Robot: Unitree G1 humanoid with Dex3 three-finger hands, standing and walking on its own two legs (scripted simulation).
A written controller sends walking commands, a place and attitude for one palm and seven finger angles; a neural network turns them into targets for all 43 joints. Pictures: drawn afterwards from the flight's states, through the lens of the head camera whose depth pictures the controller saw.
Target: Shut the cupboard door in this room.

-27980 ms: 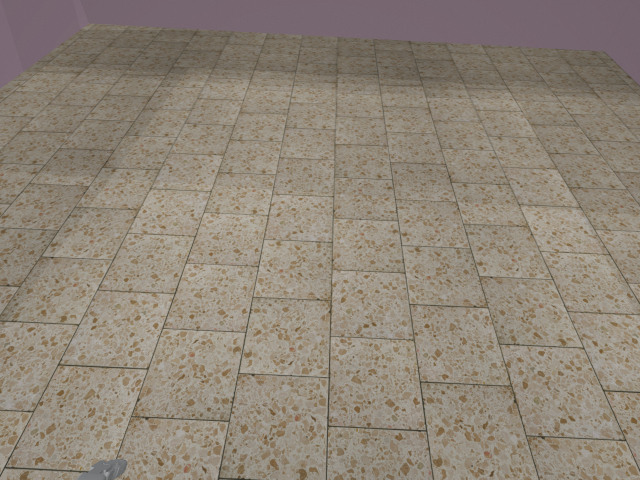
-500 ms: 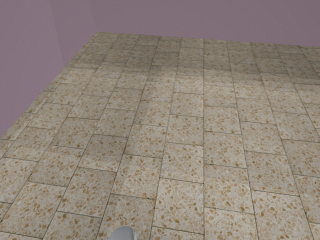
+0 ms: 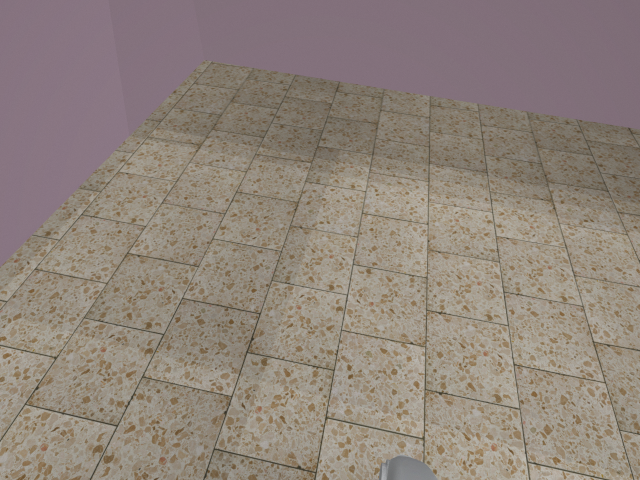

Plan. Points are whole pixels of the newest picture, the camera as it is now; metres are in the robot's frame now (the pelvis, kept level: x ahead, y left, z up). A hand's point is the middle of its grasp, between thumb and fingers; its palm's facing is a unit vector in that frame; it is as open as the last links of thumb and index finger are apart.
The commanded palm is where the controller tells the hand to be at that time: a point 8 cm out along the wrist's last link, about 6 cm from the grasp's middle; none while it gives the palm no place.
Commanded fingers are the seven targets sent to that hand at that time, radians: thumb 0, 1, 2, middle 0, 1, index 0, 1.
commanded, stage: walk to a spot facing it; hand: left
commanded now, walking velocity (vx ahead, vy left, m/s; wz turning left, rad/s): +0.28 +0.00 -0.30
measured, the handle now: out of the picture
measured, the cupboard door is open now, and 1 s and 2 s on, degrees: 84 84 84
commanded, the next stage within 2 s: none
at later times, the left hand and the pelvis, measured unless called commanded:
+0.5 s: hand (237, 424) +0.22 +0.14 -0.16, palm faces +0.17 -0.96 -0.20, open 7.2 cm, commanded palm none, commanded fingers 0.00 0.90 0.90 -0.20 -0.30 -0.20 -0.30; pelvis +0.13 -0.05 -0.01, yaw +9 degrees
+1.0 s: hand out of the picture +0.12 +0.24 -0.17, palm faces +0.44 -0.86 -0.25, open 7.4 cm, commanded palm none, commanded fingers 0.00 0.90 0.90 -0.20 -0.30 -0.20 -0.30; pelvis +0.14 +0.00 +0.00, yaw +25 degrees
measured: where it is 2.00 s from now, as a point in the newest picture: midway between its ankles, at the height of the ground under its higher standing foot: outside the picture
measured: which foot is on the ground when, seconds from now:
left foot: down 0.00-0.22, up 0.24-0.60, down 0.62-1.00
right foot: up 0.00-0.20, down 0.22-0.62, up 0.64-1.00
